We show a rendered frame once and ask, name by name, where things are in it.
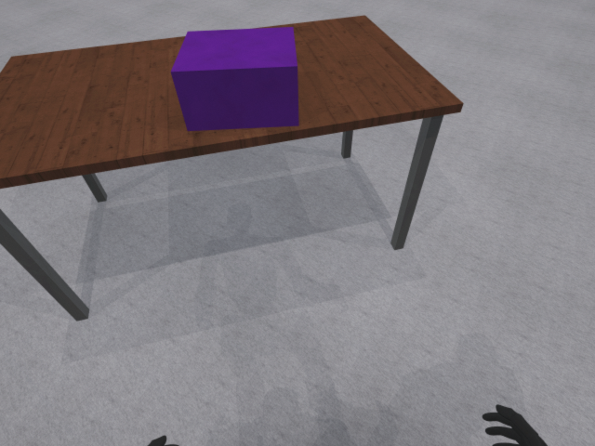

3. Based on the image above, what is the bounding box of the carton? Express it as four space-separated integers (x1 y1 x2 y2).
171 27 299 131

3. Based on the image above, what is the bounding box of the table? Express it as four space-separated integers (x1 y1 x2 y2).
0 15 464 321

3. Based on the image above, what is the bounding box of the right robot hand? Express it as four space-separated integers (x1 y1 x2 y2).
483 404 548 446

